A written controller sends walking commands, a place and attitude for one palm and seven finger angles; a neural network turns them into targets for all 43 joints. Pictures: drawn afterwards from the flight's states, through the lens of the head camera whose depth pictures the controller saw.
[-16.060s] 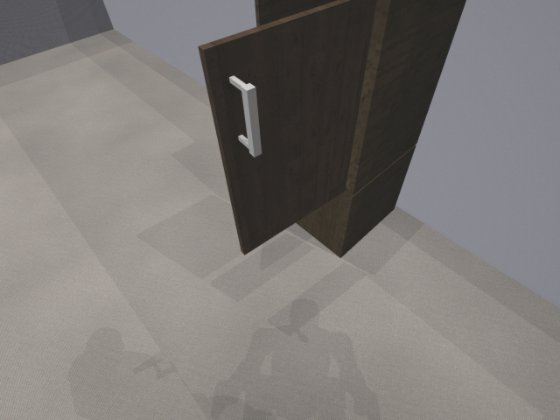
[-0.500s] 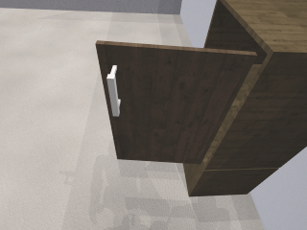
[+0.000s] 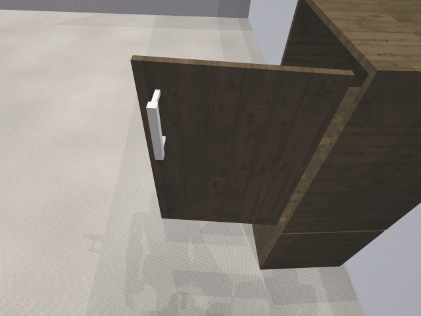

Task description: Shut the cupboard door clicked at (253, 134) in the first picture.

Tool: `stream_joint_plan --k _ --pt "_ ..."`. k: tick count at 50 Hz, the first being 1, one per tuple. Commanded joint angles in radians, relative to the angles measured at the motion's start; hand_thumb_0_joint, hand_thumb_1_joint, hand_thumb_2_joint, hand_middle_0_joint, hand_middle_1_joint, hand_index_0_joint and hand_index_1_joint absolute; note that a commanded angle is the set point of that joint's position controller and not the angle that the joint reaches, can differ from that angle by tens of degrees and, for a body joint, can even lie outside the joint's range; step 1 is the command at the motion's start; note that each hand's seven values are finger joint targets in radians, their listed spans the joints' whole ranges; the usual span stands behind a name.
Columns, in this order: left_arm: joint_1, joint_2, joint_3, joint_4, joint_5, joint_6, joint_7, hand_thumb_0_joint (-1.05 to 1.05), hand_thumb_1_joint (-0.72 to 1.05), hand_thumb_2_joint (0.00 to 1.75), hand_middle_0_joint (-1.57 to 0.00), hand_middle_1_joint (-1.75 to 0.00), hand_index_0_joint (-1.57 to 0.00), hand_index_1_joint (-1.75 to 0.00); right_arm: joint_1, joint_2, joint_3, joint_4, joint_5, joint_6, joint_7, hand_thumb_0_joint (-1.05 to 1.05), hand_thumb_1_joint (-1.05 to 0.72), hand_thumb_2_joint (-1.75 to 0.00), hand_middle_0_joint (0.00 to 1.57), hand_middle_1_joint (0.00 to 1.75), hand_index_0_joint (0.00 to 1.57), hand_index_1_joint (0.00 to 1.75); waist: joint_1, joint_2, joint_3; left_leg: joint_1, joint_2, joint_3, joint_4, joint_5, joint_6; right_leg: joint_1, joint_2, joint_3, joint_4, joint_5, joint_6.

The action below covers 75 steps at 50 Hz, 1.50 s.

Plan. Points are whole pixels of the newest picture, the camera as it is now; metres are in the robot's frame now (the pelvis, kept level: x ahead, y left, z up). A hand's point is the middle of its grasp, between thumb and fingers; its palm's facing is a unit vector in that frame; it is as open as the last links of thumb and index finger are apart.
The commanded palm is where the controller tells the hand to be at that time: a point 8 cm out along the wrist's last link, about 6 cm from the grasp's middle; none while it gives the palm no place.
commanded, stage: look again from close up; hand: left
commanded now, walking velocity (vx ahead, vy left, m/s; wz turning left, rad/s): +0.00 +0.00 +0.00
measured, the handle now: (158, 126) +0.45 +0.15 +0.11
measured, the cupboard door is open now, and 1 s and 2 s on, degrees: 84 84 84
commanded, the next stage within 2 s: raise the hand and make a fist in 0.68 s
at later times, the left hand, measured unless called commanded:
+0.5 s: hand out of the picture -0.02 +0.15 -0.18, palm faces +0.03 -0.99 -0.15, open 7.4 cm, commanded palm none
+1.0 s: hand (130, 269) +0.20 +0.16 -0.01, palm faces +0.21 -0.97 -0.15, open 7.0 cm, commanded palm +0.11 +0.19 -0.05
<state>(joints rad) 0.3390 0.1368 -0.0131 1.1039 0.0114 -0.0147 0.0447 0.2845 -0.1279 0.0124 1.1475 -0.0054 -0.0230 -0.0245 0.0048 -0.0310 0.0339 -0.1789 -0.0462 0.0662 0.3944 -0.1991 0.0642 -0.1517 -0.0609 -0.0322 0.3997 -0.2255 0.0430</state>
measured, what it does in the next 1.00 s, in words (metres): stands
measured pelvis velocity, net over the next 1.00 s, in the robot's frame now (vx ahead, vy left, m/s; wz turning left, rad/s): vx -0.01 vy -0.02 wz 0.03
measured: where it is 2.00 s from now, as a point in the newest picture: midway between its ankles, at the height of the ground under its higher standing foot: outside the picture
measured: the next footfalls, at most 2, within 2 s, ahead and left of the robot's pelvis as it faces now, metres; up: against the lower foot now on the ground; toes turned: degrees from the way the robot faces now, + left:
none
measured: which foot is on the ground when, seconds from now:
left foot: down 0.00-1.00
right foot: down 0.00-1.00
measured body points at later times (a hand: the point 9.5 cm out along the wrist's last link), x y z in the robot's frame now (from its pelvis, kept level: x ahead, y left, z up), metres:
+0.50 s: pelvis +0.01 -0.01 +0.00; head +0.02 +0.00 +0.45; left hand -0.02 +0.20 -0.17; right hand -0.01 -0.22 -0.16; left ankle +0.01 +0.07 -0.74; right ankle -0.01 -0.15 -0.74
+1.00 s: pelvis -0.01 -0.02 -0.02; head -0.01 -0.04 +0.43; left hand +0.18 +0.21 +0.00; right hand +0.10 -0.28 -0.13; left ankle +0.01 +0.07 -0.74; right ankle -0.01 -0.15 -0.74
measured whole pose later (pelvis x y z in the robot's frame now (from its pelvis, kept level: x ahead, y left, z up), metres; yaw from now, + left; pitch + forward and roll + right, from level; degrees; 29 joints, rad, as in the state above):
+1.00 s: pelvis -0.01 -0.02 -0.02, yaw +2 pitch +1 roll +0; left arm 0.40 0.19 0.03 0.12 -0.15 -0.15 0.11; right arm 0.32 -0.27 -0.01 0.82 0.03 -0.32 -0.05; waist -0.05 0.05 -0.06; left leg -0.35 -0.03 0.03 0.62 -0.29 0.03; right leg -0.31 -0.05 -0.07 0.63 -0.34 0.01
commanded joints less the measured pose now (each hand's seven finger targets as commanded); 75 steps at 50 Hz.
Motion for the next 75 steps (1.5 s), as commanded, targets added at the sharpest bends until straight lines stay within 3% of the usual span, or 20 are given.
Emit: stream_joint_plan --k 1,36,38,39,40,41,42,43,44,47,49,51,52,54,58,61,65,68,71,75 --pt "0.087 0.073 0.013 -0.013 0.004 -0.008 0.0 0.0 0.9 0.9 -0.2 -0.3 -0.2 -0.3 0.064 -0.1 -0.02 -0.029 0.0 -0.013 -0.004 0.0 -0.9 -0.9 0.2 0.3 0.2 0.3 0.001 0.03 0.043 -0.019 0.135 -0.144 -0.115 0.031 -0.027 -0.035 -0.055 0.056 -0.05 0.062 -0.059" --pt "0.09 0.069 0.017 -0.014 0.003 -0.014 -0.001 0.0 0.9 0.9 -0.2 -0.3 -0.2 -0.3 0.072 -0.082 -0.016 -0.021 -0.001 -0.015 -0.007 0.0 -0.9 -0.9 0.2 0.3 0.2 0.3 0.004 0.025 0.039 -0.005 0.13 -0.126 -0.09 0.088 -0.029 -0.032 -0.055 0.062 -0.059 0.08 -0.065" --pt "0.093 0.069 0.017 -0.015 0.003 -0.014 0.0 0.0 0.9 0.9 -0.2 -0.3 -0.2 -0.3 0.071 -0.08 -0.016 -0.022 0.0 -0.016 -0.008 0.0 -0.9 -0.9 0.2 0.3 0.2 0.3 0.005 0.016 0.032 0.0 0.13 -0.124 -0.081 0.114 -0.028 -0.027 -0.055 0.064 -0.059 0.098 -0.065" --pt "0.081 0.105 0.009 0.012 0.022 -0.034 0.034 0.0 0.9 0.9 -0.2 -0.3 -0.2 -0.3 -0.007 -0.136 -0.014 -0.093 0.006 -0.024 0.002 0.0 -0.9 -0.9 0.2 0.3 0.2 0.3 0.011 0.076 0.032 -0.045 0.157 -0.111 0.095 0.332 -0.054 -0.052 -0.074 0.077 -0.023 0.28 -0.063" --pt "-0.755 0.555 0.29 -1.678 -0.129 -0.288 0.03 0.0 0.9 0.9 -0.2 -0.3 -0.2 -0.3 0.084 -0.347 -0.049 -0.427 0.015 -0.204 -0.078 0.0 -0.9 -0.9 0.2 0.3 0.2 0.3 -0.196 0.125 -0.389 0.314 0.102 -0.108 0.023 0.401 -0.042 -0.094 0.066 -0.039 0.068 0.291 -0.05" --pt "-0.132 0.19 0.019 -1.411 -0.129 -0.212 0.045 0.0 0.9 0.9 -0.22 -0.32 -0.22 -0.32 0.0 -0.209 0.01 -0.402 0.04 -0.293 -0.086 0.0 -0.9 -0.9 0.2 0.3 0.2 0.3 -0.045 0.378 -0.477 0.382 0.107 -0.065 0.009 0.465 -0.061 -0.113 0.105 -0.049 0.112 0.068 -0.075" --pt "-0.136 0.178 0.06 -1.348 -0.16 -0.15 0.091 0.0 0.9 0.9 -0.24 -0.34 -0.24 -0.34 -0.026 -0.226 -0.002 -0.34 0.033 -0.322 -0.083 0.0 -0.9 -0.9 0.2 0.3 0.2 0.3 -0.025 0.312 -0.4 0.255 0.111 -0.092 0.007 0.413 -0.114 -0.096 0.1 -0.055 0.151 -0.005 -0.078" --pt "0.146 -0.065 -0.081 -0.991 -0.151 -0.019 0.093 0.0 0.9 0.9 -0.25 -0.36 -0.25 -0.36 -0.043 -0.172 -0.002 -0.304 0.053 -0.325 -0.056 0.0 -0.9 -0.9 0.2 0.3 0.2 0.3 -0.03 0.183 -0.203 0.081 0.111 -0.127 -0.035 0.205 -0.098 -0.177 0.062 -0.059 0.165 -0.079 -0.064" --pt "0.008 -0.076 -0.141 -1.203 -0.186 -0.022 0.091 0.0 0.9 0.9 -0.27 -0.38 -0.27 -0.38 -0.028 -0.218 -0.02 -0.381 0.071 -0.333 -0.044 0.0 -0.9 -0.9 0.2 0.3 0.2 0.3 -0.045 0.164 -0.06 -0.042 0.094 -0.136 -0.015 -0.021 -0.077 -0.166 0.047 -0.056 0.118 -0.045 -0.067" --pt "0.058 0.021 -0.03 -1.125 -0.145 -0.152 0.062 0.0 0.9 0.9 -0.33 -0.44 -0.33 -0.44 -0.074 -0.246 -0.052 -0.491 0.041 -0.375 -0.03 0.0 -0.9 -0.9 0.2 0.3 0.2 0.3 -0.067 -0.062 0.059 -0.213 0.042 -0.139 0.104 -0.165 -0.058 -0.29 0.039 -0.062 0.094 -0.163 -0.063" --pt "0.227 -0.026 0.002 -0.972 -0.173 -0.266 -0.012 0.0 0.9 0.9 -0.36 -0.48 -0.36 -0.48 -0.094 -0.233 -0.071 -0.544 0.025 -0.372 -0.012 0.0 -0.9 -0.9 0.2 0.3 0.2 0.3 -0.008 -0.273 0.062 -0.332 0.033 -0.119 0.202 -0.189 -0.071 -0.405 0.056 -0.08 0.172 -0.289 -0.059" --pt "0.386 -0.012 0.065 -0.93 -0.232 -0.414 -0.137 0.0 0.9 0.9 -0.4 -0.52 -0.4 -0.52 -0.122 -0.229 -0.09 -0.591 0.012 -0.359 0.014 0.0 -0.9 -0.9 0.2 0.3 0.2 0.3 0.046 -0.348 -0.003 -0.427 0.021 -0.081 0.303 -0.17 -0.084 -0.443 0.05 -0.056 0.233 -0.331 -0.064" --pt "0.439 0.073 0.176 -0.884 -0.257 -0.478 -0.202 0.0 0.9 0.9 -0.42 -0.54 -0.42 -0.54 -0.126 -0.236 -0.106 -0.603 0.017 -0.335 0.029 0.0 -0.9 -0.9 0.2 0.3 0.2 0.3 0.082 -0.315 -0.054 -0.458 0.017 -0.069 0.346 -0.136 -0.097 -0.406 0.042 -0.024 0.274 -0.283 -0.075" --pt "0.385 0.147 0.249 -0.956 -0.289 -0.585 -0.319 0.0 0.9 0.9 -0.46 -0.58 -0.46 -0.58 -0.17 -0.243 -0.111 -0.682 0.016 -0.306 0.041 0.0 -0.9 -0.9 0.2 0.3 0.2 0.3 0.081 -0.203 -0.121 -0.53 0.002 -0.046 0.432 -0.129 -0.095 -0.384 0.015 0.03 0.358 -0.173 -0.076" --pt "0.254 0.232 0.285 -1.293 -0.27 -0.546 -0.287 0.0 0.9 0.9 -0.53 -0.66 -0.53 -0.66 -0.219 -0.218 -0.099 -0.803 0.024 -0.259 0.031 0.0 -0.9 -0.9 0.2 0.3 0.2 0.3 0.102 0.235 -0.247 -0.471 0.001 -0.02 0.449 -0.108 -0.063 -0.399 0.037 0.04 0.433 -0.153 -0.092" --pt "0.114 0.236 0.265 -1.566 -0.277 -0.576 -0.226 0.0 0.9 0.9 -0.58 -0.72 -0.58 -0.72 -0.152 -0.202 -0.089 -0.802 0.021 -0.268 0.016 0.0 -0.9 -0.9 0.2 0.3 0.2 0.3 0.03 0.294 -0.362 -0.385 0.024 -0.057 0.516 -0.035 -0.041 -0.445 0.053 0.048 0.447 -0.057 -0.084" --pt "0.004 0.155 0.13 -1.619 -0.318 -0.663 -0.294 0.0 0.9 0.9 -0.66 -0.8 -0.66 -0.8 -0.103 -0.222 -0.074 -0.737 0.024 -0.302 -0.018 0.0 -0.9 -0.9 0.2 0.3 0.2 0.3 -0.079 0.127 -0.319 -0.427 0.043 -0.104 0.612 -0.048 -0.033 -0.534 0.058 0.08 0.448 -0.009 -0.053" --pt "-0.025 0.162 0.102 -1.457 -0.344 -0.603 -0.4 0.0 0.9 0.9 -0.71 -0.86 -0.71 -0.86 -0.088 -0.239 -0.064 -0.714 0.043 -0.315 -0.047 0.0 -0.9 -0.9 0.2 0.3 0.2 0.3 -0.104 0.028 -0.229 -0.499 0.05 -0.112 0.633 -0.11 -0.031 -0.541 0.049 0.107 0.403 -0.064 -0.039" --pt "0.127 0.208 0.163 -1.311 -0.332 -0.397 -0.453 0.0 0.9 0.9 -0.77 -0.92 -0.77 -0.92 -0.097 -0.246 -0.072 -0.753 0.063 -0.285 -0.061 0.0 -0.9 -0.9 0.2 0.3 0.2 0.3 -0.04 -0.099 -0.252 -0.522 0.041 -0.095 0.566 -0.119 -0.028 -0.428 0.021 0.138 0.319 -0.12 -0.02" --pt "0.187 0.287 0.357 -1.408 -0.368 -0.202 -0.398 0.0 0.9 0.9 -0.84 -1.0 -0.84 -1.0 -0.152 -0.198 -0.063 -0.813 0.067 -0.224 -0.065 0.0 -0.9 -0.9 0.2 0.3 0.2 0.3 0.066 -0.092 -0.383 -0.46 0.019 -0.082 0.493 -0.021 -0.041 -0.19 -0.025 0.155 0.324 0.108 0.014"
